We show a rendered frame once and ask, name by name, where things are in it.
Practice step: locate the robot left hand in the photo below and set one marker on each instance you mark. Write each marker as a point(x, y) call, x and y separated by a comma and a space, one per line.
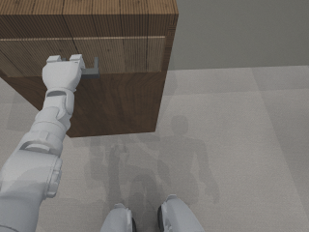
point(63, 74)

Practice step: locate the robot thigh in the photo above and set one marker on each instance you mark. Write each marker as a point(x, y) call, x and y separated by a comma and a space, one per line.
point(118, 220)
point(176, 214)

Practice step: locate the handle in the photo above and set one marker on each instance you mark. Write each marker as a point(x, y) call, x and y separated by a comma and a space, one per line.
point(89, 73)

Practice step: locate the right robot thigh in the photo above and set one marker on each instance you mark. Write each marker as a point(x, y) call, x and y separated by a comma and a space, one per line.
point(176, 214)

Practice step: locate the robot left upper arm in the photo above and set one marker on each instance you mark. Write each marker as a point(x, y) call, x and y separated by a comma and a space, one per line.
point(31, 177)

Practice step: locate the left robot thigh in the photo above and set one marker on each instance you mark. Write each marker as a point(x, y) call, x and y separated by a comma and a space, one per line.
point(118, 220)

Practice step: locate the drawer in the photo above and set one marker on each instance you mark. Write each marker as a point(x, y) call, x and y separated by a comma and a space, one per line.
point(132, 54)

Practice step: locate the robot left forearm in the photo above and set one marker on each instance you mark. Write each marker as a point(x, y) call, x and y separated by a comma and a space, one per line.
point(50, 127)

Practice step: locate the cabinet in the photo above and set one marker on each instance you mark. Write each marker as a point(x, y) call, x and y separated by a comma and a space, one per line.
point(116, 102)

